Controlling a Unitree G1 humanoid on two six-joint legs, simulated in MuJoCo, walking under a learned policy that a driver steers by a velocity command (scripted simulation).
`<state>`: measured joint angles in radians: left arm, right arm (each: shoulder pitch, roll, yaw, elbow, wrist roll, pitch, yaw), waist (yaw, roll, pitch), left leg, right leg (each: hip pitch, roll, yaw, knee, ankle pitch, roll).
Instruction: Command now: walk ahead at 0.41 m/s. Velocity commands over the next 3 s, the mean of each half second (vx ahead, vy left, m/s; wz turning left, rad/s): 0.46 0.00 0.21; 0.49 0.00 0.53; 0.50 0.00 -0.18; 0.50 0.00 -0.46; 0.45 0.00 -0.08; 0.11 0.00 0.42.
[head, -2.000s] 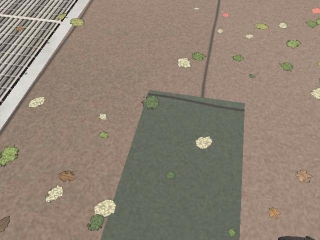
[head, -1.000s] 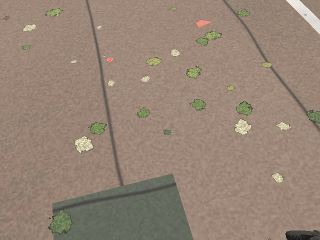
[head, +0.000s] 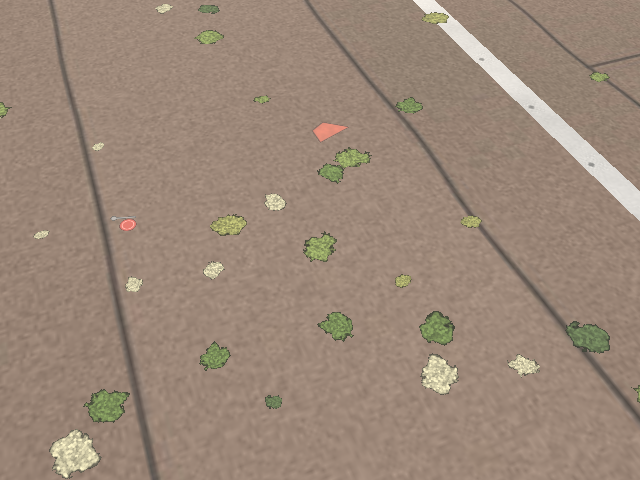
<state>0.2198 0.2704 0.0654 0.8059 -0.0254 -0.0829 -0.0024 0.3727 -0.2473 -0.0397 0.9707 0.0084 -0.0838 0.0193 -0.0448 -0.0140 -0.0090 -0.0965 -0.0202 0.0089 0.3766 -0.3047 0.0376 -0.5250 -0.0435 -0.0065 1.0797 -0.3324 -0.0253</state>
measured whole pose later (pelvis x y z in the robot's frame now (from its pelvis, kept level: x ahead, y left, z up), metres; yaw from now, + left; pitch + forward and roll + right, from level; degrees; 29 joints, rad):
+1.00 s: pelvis +0.50 +0.06 +0.00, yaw +26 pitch +1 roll +0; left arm 0.13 0.30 0.07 0.80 0.00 -0.11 0.00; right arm 0.28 -0.26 -0.08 0.77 0.01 -0.05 0.02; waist -0.02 -0.03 0.05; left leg -0.25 -0.09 -0.02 0.39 -0.16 0.10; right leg -0.57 -0.12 0.06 1.09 -0.28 0.02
